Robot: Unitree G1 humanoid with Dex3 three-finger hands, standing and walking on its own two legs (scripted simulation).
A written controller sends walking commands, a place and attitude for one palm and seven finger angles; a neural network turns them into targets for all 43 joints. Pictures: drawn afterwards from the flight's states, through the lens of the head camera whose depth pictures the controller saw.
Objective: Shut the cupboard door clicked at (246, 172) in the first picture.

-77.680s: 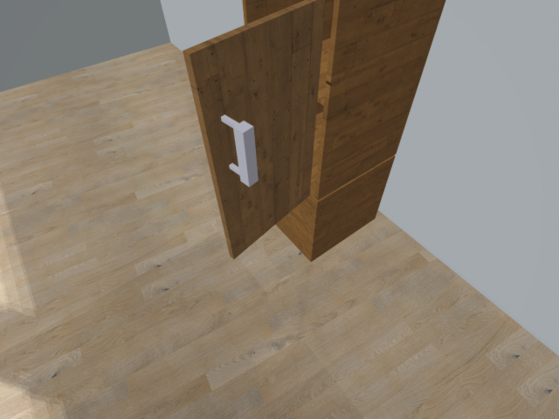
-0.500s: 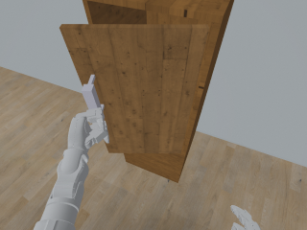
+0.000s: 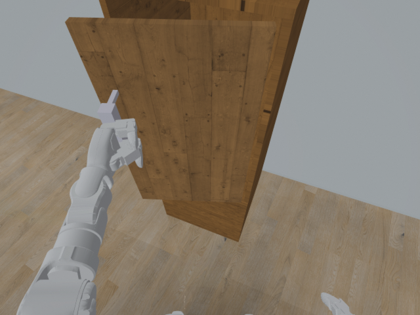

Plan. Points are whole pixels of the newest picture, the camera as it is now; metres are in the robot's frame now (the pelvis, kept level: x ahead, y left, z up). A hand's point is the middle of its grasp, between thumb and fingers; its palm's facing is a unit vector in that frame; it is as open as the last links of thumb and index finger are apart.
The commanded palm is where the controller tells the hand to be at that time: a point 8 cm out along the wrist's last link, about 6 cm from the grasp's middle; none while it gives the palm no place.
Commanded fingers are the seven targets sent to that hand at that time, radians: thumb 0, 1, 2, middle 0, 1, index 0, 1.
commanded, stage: push the door shut along its arc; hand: left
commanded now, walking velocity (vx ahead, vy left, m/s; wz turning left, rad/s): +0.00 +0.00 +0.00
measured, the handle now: (120, 125) +0.48 +0.20 +0.08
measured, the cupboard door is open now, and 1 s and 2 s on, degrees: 19 5 0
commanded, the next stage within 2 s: pull the fist back off the door in 1.46 s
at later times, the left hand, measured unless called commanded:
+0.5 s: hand (161, 124) +0.47 +0.11 +0.09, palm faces -0.21 -0.98 -0.04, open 3.1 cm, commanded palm +0.46 +0.17 +0.09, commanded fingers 0.00 0.90 0.90 -1.30 -1.50 -1.30 -1.50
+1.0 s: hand (171, 112) +0.51 +0.10 +0.09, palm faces -0.31 -0.95 -0.04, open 3.3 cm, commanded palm +0.52 +0.14 +0.09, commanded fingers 0.00 0.90 0.90 -1.30 -1.50 -1.30 -1.50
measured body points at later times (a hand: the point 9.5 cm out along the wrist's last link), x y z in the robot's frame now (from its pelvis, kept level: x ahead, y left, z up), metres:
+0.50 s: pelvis +0.00 +0.00 -0.01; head +0.07 +0.00 +0.43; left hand +0.48 +0.17 +0.10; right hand +0.04 -0.26 -0.13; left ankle +0.02 +0.10 -0.70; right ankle +0.01 -0.08 -0.70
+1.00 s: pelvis +0.00 +0.01 -0.02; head +0.11 +0.01 +0.42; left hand +0.52 +0.15 +0.10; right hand +0.00 -0.27 -0.14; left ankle +0.02 +0.10 -0.70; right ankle +0.01 -0.08 -0.70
